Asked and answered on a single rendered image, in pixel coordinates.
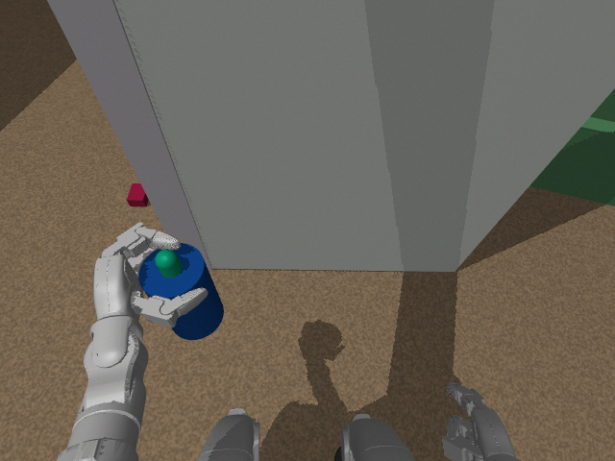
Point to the left robot arm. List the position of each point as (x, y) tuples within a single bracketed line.
[(110, 416)]

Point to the left robot hand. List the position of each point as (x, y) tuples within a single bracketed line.
[(116, 288)]

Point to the sofa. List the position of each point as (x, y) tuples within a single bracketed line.
[(585, 166)]

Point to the right robot hand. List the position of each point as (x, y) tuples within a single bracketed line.
[(485, 435)]

